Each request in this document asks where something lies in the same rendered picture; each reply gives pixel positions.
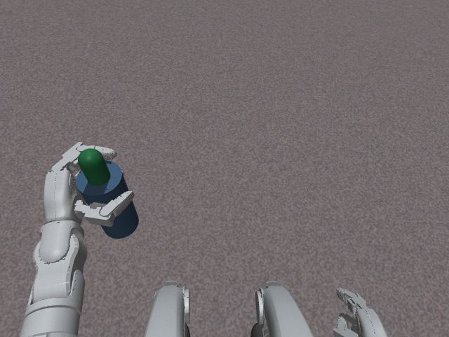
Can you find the left robot arm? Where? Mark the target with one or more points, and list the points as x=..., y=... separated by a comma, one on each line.
x=55, y=302

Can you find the bottle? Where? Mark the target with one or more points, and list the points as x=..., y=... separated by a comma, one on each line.
x=102, y=181

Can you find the left robot hand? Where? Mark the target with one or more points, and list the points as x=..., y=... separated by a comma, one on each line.
x=63, y=201

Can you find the right robot hand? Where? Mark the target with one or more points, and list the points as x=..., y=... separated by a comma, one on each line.
x=367, y=322

